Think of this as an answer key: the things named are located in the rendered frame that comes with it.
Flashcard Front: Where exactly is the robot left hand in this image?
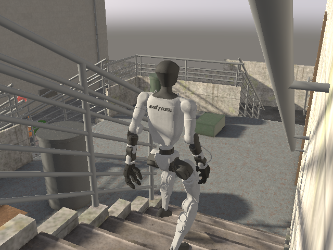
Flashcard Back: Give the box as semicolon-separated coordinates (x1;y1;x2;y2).
123;164;143;189

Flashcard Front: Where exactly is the left robot upper arm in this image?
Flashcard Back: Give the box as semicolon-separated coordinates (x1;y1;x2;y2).
129;92;153;134

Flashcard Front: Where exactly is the robot left thigh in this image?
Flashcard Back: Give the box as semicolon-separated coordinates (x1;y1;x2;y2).
147;149;175;184

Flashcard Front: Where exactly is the left robot forearm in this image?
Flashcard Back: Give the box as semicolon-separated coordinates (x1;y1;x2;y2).
125;129;138;165

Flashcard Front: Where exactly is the robot right hand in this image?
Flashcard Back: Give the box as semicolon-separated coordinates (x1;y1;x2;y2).
196;165;210;184

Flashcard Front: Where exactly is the right robot upper arm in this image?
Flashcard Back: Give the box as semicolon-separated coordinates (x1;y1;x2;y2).
180;97;197;144

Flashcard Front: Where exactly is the robot torso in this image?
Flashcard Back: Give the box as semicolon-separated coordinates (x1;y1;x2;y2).
147;90;184;172

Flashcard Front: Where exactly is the right robot forearm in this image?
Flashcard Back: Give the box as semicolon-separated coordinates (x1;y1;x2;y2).
189;133;208;169

